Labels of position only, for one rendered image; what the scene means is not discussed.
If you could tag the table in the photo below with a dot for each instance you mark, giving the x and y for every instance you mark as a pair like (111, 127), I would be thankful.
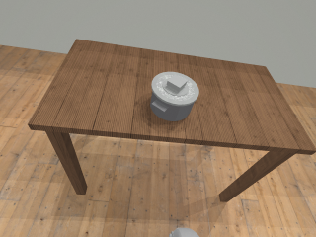
(105, 89)

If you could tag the knob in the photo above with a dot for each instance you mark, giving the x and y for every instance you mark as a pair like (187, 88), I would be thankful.
(176, 82)

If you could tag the robot right thigh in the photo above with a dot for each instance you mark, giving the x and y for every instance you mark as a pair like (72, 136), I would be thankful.
(183, 232)

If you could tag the pot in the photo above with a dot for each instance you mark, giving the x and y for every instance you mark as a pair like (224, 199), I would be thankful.
(169, 112)

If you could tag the lid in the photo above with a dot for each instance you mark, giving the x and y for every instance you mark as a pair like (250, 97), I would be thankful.
(168, 95)

